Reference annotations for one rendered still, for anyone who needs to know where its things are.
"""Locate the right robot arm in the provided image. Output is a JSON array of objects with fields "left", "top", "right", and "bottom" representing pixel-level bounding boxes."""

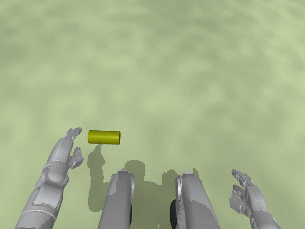
[{"left": 250, "top": 211, "right": 282, "bottom": 229}]

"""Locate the left robot arm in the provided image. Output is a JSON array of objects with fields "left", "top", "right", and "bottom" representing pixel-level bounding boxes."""
[{"left": 14, "top": 161, "right": 69, "bottom": 229}]

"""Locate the left robot hand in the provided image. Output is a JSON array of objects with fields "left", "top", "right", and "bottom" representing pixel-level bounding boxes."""
[{"left": 47, "top": 127, "right": 84, "bottom": 169}]

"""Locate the right robot hand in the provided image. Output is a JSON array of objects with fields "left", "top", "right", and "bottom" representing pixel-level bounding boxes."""
[{"left": 229, "top": 169, "right": 268, "bottom": 218}]

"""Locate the can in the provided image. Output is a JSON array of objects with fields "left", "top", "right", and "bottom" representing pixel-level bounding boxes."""
[{"left": 88, "top": 130, "right": 121, "bottom": 145}]

